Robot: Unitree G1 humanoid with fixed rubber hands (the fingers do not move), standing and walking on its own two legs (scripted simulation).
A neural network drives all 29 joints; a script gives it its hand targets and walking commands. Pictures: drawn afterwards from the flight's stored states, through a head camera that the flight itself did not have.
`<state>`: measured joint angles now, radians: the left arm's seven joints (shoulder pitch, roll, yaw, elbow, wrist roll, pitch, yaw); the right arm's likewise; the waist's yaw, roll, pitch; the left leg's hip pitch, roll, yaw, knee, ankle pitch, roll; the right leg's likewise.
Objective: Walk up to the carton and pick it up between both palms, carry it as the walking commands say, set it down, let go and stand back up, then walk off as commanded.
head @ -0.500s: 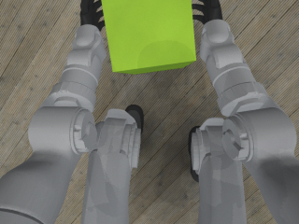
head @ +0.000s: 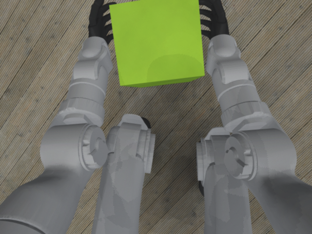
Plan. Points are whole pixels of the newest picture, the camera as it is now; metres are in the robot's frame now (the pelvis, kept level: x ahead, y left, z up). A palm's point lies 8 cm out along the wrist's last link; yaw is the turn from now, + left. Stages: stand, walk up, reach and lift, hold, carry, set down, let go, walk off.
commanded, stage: reach and lift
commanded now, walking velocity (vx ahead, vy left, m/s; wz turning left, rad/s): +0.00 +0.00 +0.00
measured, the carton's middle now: (160, 54) +0.47 +0.09 -0.24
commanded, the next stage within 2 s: none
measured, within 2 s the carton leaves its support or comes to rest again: neither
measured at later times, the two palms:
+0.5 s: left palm (85, 29) +0.48 +0.22 -0.09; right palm (225, 18) +0.52 -0.03 -0.09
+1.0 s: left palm (68, 24) +0.47 +0.22 -0.03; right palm (235, 9) +0.51 -0.03 -0.03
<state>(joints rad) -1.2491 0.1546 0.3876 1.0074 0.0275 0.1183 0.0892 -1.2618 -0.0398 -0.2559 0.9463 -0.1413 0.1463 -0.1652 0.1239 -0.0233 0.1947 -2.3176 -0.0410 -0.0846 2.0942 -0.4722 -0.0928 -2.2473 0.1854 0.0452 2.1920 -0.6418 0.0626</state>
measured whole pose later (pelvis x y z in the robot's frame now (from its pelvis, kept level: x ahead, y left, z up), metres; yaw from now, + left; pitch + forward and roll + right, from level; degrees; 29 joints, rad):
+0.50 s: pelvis -0.01 +0.01 +0.03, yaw -1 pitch +40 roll -2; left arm -1.18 0.07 0.46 0.80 0.14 0.25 0.13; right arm -1.23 0.00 -0.33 0.85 -0.16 0.22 -0.14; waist 0.10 -0.05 0.09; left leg -2.26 -0.10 -0.12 2.01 -0.45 -0.10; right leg -2.18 0.18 0.05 2.09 -0.62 0.08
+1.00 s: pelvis +0.00 +0.01 +0.07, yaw -1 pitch +41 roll -2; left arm -1.08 0.01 0.48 0.71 0.17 0.28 0.13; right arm -1.13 0.04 -0.34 0.78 -0.18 0.24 -0.12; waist 0.11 -0.04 0.01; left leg -2.14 -0.12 -0.14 1.90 -0.47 -0.11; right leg -2.06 0.20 0.06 1.97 -0.63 0.08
